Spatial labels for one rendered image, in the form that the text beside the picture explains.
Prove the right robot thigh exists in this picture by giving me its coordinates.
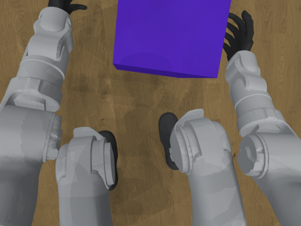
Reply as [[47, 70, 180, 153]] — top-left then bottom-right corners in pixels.
[[172, 117, 247, 226]]

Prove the carton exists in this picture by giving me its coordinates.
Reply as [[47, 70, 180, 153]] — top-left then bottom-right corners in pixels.
[[113, 0, 231, 78]]

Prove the robot left forearm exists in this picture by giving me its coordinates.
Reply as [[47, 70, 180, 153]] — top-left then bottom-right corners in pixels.
[[0, 7, 73, 112]]

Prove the robot right forearm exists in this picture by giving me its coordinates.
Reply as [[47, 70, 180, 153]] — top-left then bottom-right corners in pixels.
[[224, 50, 298, 137]]

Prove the robot right hand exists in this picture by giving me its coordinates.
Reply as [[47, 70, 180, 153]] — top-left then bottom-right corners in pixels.
[[223, 10, 254, 61]]

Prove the robot left upper arm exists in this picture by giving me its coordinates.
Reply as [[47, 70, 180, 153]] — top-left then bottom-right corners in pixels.
[[0, 105, 63, 226]]

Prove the robot right upper arm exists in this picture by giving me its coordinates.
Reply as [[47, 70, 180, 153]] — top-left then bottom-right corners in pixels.
[[237, 132, 301, 226]]

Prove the robot right shin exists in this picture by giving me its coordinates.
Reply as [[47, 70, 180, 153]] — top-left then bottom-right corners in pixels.
[[169, 109, 231, 167]]

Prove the robot left hand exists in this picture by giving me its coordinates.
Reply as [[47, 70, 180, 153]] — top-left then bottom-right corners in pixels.
[[48, 0, 87, 15]]

